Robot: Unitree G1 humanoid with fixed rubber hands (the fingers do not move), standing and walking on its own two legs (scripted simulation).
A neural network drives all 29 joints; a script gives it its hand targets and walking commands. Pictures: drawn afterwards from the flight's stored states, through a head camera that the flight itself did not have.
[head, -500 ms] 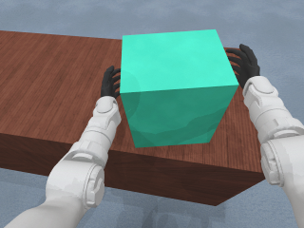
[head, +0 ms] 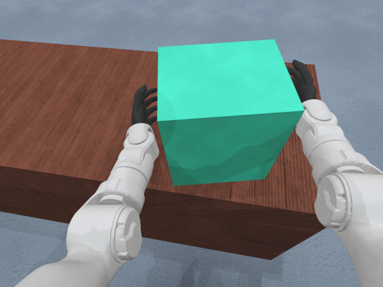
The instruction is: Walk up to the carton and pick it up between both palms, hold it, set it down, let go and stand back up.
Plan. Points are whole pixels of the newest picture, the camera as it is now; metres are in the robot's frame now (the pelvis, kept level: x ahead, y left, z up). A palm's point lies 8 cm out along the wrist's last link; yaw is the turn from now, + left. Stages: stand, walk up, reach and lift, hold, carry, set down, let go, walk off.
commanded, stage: reach and lift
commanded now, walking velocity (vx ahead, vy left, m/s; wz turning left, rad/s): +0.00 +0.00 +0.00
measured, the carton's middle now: (218, 121) +0.49 +0.01 +0.04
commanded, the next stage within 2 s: none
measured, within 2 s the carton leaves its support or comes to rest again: leaves its support in 0.36 s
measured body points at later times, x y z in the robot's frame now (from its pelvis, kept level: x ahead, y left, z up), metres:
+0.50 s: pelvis +0.01 +0.01 +0.01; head +0.07 +0.00 +0.45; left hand +0.43 +0.19 +0.08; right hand +0.50 -0.14 +0.12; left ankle +0.00 +0.17 -0.73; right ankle +0.02 -0.09 -0.73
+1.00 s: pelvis +0.01 +0.01 +0.01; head +0.07 +0.01 +0.46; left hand +0.43 +0.19 +0.07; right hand +0.49 -0.13 +0.11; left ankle +0.00 +0.17 -0.73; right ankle +0.02 -0.09 -0.73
